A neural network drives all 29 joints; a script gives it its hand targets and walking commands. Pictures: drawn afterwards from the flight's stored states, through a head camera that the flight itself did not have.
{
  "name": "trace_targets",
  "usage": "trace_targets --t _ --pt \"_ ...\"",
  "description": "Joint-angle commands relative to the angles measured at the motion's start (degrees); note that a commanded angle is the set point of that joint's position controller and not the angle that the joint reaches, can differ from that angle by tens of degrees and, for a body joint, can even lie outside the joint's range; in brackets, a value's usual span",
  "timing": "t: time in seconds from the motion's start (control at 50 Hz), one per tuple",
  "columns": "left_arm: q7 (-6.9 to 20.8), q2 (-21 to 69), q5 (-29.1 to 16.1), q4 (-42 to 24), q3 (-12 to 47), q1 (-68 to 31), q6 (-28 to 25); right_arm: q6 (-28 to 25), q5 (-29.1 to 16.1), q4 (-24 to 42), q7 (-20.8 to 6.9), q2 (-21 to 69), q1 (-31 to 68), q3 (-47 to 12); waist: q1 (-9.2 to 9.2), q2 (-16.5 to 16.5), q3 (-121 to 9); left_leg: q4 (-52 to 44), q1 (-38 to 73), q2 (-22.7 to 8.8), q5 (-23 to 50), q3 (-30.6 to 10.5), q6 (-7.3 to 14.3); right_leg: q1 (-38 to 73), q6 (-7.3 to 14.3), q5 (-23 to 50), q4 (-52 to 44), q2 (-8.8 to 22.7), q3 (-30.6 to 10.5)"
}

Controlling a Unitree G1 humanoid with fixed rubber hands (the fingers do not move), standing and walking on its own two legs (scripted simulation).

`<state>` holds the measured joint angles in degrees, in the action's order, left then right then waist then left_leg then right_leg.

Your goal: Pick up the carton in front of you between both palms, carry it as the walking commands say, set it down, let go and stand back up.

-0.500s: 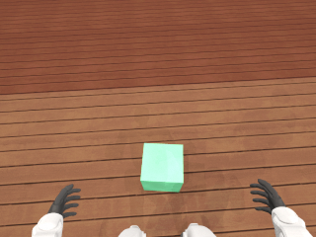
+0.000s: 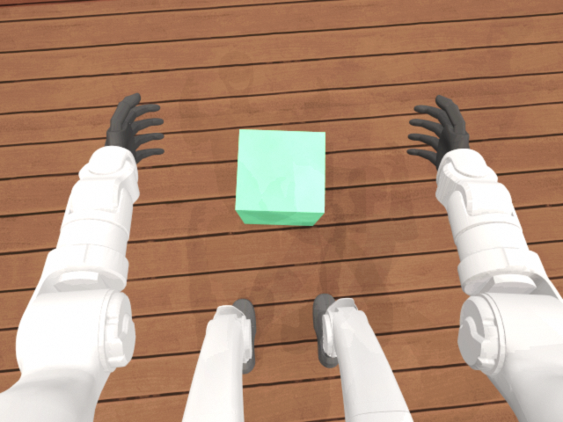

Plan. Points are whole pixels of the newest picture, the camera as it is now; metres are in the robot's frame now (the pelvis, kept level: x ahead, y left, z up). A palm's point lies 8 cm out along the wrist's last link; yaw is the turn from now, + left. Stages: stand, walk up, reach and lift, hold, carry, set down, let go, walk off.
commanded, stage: reach and lift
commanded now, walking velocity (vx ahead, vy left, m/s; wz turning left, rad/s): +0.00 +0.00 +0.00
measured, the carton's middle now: (280, 183) +0.54 -0.01 -0.55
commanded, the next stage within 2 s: none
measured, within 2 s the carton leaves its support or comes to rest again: neither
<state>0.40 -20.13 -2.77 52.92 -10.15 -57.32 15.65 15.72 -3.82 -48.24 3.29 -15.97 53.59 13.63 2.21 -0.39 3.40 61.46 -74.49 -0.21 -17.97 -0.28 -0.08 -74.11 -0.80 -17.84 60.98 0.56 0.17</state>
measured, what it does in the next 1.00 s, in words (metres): lowers itself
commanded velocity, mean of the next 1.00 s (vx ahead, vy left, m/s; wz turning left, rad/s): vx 0.00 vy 0.00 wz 0.00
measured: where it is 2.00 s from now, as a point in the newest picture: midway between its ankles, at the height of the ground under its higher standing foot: (286, 346)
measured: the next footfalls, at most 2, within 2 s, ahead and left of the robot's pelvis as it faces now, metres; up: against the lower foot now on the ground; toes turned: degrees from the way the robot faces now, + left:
none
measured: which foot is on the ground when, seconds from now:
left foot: down 0.00-1.00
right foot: down 0.00-1.00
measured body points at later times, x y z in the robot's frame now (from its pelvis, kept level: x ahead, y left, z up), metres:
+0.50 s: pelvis +0.03 +0.00 -0.05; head +0.37 +0.00 +0.24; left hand +0.58 +0.17 -0.20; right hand +0.55 -0.21 -0.20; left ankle +0.09 +0.12 -0.63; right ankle +0.09 -0.13 -0.63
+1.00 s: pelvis -0.03 +0.00 -0.26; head +0.35 +0.00 -0.02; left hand +0.57 +0.17 -0.43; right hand +0.54 -0.20 -0.43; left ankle +0.09 +0.12 -0.64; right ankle +0.08 -0.13 -0.64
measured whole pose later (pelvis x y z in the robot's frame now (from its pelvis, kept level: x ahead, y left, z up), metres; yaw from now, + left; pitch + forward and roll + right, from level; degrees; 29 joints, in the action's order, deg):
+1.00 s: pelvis -0.03 +0.00 -0.26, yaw -1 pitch +42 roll -2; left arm -4.9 -25.5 -11.0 66.9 -3.6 -89.6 7.7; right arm 7.6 -10.7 -62.0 8.4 -18.5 85.1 11.1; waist 2.2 0.5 16.0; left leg 117.9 -128.7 1.3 -31.0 -2.6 -1.6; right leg -128.1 -2.1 -30.6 116.9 -1.7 -0.7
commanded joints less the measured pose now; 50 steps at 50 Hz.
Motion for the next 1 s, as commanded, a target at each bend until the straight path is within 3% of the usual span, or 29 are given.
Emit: trace_targets --t 0.0,0.14,0.28,0.34,0.4,0.48,0.54,0.66,0.76,0.88,0.98 --pt "0.04 -8.23 0.78 -1.72 -2.33 -23.49 -0.46 -0.26 0.77 2.93 0.47 -7.13 21.72 2.73 0.63 -1.59 -48.35 -5.82 21.22 2.70 -2.26 1.00 -1.47 18.46 -1.90 -1.26 -5.42 -2.90 2.27" --pt "0.48 -8.49 4.41 3.02 -5.91 -36.72 -2.24 -1.96 4.53 -0.04 1.05 -6.05 33.93 7.85 1.40 -2.16 -54.85 -3.87 18.45 3.75 0.18 1.46 -1.78 15.16 -2.08 1.24 -3.50 -3.87 3.17" --pt "0.39 -4.90 8.53 -0.34 -9.29 -34.63 -6.07 -6.54 7.64 3.36 0.43 -2.86 29.97 11.09 1.55 -3.47 -66.58 -0.66 24.83 4.61 23.38 -0.20 -1.15 14.20 -1.76 20.62 -1.20 -5.12 3.00" --pt "0.28 -1.74 9.82 -0.82 -10.77 -30.77 -8.31 -9.28 9.18 3.41 -0.28 -0.44 26.33 12.84 1.46 -3.70 -64.93 2.84 21.27 4.13 32.17 -1.48 -1.03 7.34 -1.74 26.88 1.74 -5.03 2.55" --pt "-0.02 0.34 10.82 -0.40 -11.93 -26.67 -9.94 -11.28 10.15 2.59 -0.51 1.12 22.90 13.83 1.11 -3.65 -62.79 7.79 14.89 3.58 35.85 -2.17 -1.21 -0.41 -1.95 28.88 6.09 -4.81 1.92" --pt "-0.82 0.90 10.45 0.30 -11.53 -23.60 -11.27 -12.53 9.93 1.11 -0.16 1.90 20.43 13.35 0.70 -2.95 -60.19 14.82 2.01 3.82 28.03 -1.12 -1.65 -7.82 -2.57 24.52 13.61 -4.80 1.65" --pt "-1.90 -0.88 8.31 -0.33 -9.49 -24.43 -12.02 -13.09 8.08 1.01 0.72 0.86 21.23 11.39 0.33 -2.60 -61.90 20.71 -3.84 4.02 26.47 -0.70 -1.96 -10.12 -2.86 24.52 19.96 -4.90 1.73" --pt "-4.57 -6.38 -0.47 -2.41 -1.42 -30.60 -12.07 -12.66 -0.09 2.76 3.26 -4.05 27.04 3.79 0.45 -2.78 -73.09 33.33 -5.92 3.86 23.76 0.63 -2.24 -9.87 -3.06 24.16 32.68 -4.56 2.58" --pt "-5.66 -10.21 -5.98 -3.03 3.11 -38.20 -10.19 -10.55 -5.45 3.42 5.03 -7.93 34.92 -0.63 0.57 -3.25 -76.48 40.70 -6.89 3.39 14.89 1.93 -2.14 -10.31 -2.55 15.79 39.52 -3.94 3.45" --pt "-5.79 -11.87 -8.58 4.40 5.73 -46.62 -8.37 -8.48 -7.39 -3.90 5.69 -9.28 43.85 -2.27 0.70 -2.75 -63.87 44.88 -15.37 1.83 -1.23 2.27 -1.87 -15.75 -2.27 1.13 44.23 -2.51 3.64" --pt "-4.98 -12.40 -8.17 11.76 6.21 -50.39 -9.35 -9.65 -6.51 -11.46 4.77 -10.15 48.30 -1.80 0.61 -2.34 -53.45 48.60 -20.63 0.83 -4.90 1.35 -1.85 -20.02 -2.17 -2.75 48.35 -2.08 3.05"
